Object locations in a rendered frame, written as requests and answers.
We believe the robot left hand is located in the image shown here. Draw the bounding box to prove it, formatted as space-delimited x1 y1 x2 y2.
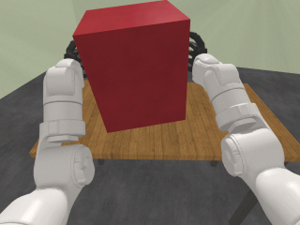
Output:
64 39 87 78

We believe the robot right forearm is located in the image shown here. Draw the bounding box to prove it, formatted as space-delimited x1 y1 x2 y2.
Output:
192 53 285 163

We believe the robot left forearm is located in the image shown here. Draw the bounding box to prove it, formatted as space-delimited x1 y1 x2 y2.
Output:
34 58 86 184

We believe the right robot upper arm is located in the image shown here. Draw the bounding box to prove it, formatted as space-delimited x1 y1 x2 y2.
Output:
220 127 300 225

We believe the table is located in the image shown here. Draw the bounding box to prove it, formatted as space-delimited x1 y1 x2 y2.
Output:
29 80 300 225

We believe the carton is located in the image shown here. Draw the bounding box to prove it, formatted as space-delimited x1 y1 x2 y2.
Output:
72 0 190 133

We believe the left robot upper arm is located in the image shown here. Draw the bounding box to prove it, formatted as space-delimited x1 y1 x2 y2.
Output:
0 143 95 225

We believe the robot right hand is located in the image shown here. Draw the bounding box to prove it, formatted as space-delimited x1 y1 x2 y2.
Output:
187 31 207 72

